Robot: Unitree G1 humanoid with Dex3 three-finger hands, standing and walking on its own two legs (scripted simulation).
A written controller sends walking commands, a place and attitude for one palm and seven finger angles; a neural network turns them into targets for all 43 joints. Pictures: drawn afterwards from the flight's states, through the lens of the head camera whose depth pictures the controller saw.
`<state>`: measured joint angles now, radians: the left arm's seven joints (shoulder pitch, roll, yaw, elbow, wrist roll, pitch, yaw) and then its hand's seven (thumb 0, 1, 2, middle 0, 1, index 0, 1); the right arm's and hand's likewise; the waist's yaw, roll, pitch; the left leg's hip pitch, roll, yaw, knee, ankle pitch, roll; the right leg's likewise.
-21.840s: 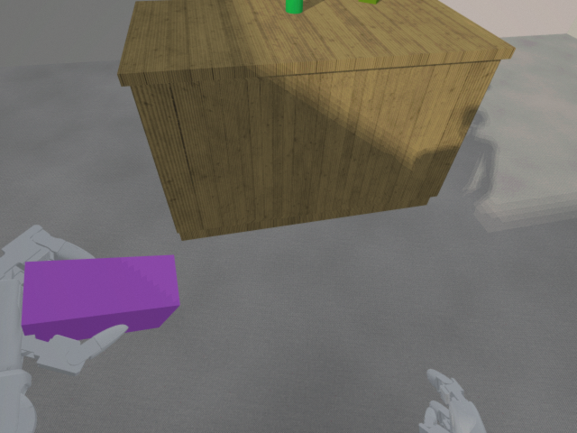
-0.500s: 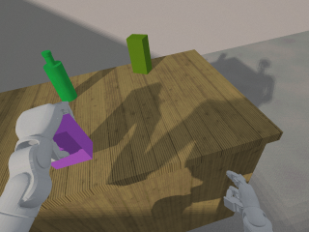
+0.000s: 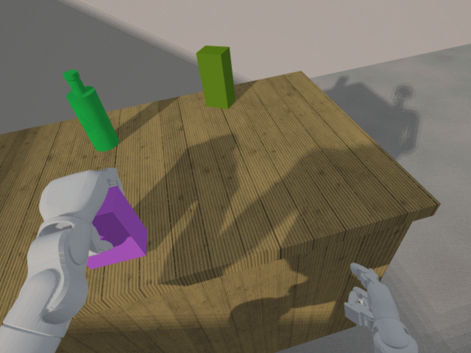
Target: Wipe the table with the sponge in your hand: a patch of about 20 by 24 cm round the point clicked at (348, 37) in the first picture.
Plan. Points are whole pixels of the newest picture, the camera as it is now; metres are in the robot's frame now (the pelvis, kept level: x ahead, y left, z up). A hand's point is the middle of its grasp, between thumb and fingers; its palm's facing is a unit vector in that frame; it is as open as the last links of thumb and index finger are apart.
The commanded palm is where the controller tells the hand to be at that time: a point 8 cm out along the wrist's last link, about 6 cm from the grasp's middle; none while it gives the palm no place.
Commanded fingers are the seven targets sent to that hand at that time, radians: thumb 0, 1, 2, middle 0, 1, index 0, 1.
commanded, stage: move the sponge above the wiping area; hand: left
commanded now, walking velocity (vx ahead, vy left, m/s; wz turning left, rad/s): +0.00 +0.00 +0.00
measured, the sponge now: (109, 236) +0.25 +0.28 +0.08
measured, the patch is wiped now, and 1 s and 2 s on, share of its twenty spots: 0.00 0.00 0.00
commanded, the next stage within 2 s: none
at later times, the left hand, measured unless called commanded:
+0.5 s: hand (94, 225) +0.24 +0.28 +0.14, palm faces +0.05 -0.08 -1.00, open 9.9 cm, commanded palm +0.21 +0.27 +0.23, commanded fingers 0.00 0.10 1.30 -1.20 -1.60 -1.20 -1.60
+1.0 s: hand (97, 222) +0.24 +0.26 +0.14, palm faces +0.08 -0.07 -0.99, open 9.9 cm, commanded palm +0.20 +0.27 +0.23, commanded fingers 0.00 0.10 1.30 -1.20 -1.60 -1.20 -1.60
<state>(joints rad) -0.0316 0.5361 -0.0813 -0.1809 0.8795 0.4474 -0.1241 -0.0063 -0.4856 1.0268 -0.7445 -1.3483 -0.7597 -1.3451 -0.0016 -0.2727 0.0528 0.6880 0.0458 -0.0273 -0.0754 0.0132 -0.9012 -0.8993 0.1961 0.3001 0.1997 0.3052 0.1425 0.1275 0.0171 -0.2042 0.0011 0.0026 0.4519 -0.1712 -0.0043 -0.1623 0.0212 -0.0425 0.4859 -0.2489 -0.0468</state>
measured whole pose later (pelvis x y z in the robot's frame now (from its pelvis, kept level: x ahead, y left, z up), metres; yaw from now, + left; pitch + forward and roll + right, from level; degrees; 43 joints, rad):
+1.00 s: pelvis +0.00 +0.00 +0.00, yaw -1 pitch -5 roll +0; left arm 0.06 0.56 -0.09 -0.31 0.87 0.41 -0.13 -0.01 -0.49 1.03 -0.75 -1.35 -0.76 -1.34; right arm 0.01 -0.27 0.05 0.68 0.04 -0.03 -0.07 0.01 -0.90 -0.90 0.20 0.30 0.19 0.30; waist 0.16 0.13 0.01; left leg -0.20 0.00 0.01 0.46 -0.18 0.00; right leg -0.16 0.02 -0.03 0.50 -0.25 -0.04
